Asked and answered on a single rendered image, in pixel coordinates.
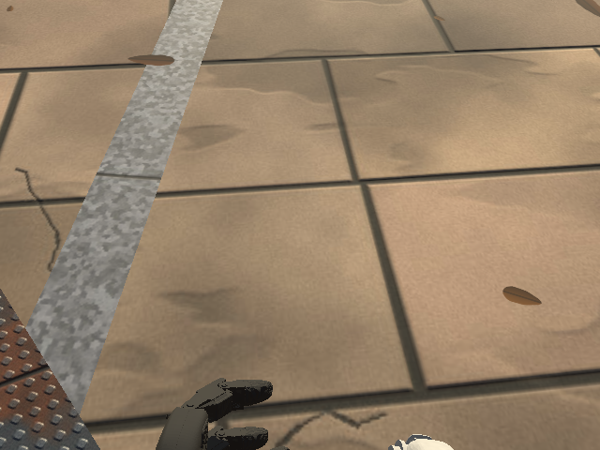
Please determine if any robot left hand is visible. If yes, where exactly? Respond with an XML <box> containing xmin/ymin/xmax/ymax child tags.
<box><xmin>156</xmin><ymin>378</ymin><xmax>290</xmax><ymax>450</ymax></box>

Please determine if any right robot shin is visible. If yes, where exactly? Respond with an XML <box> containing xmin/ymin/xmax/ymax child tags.
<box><xmin>405</xmin><ymin>434</ymin><xmax>432</xmax><ymax>444</ymax></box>

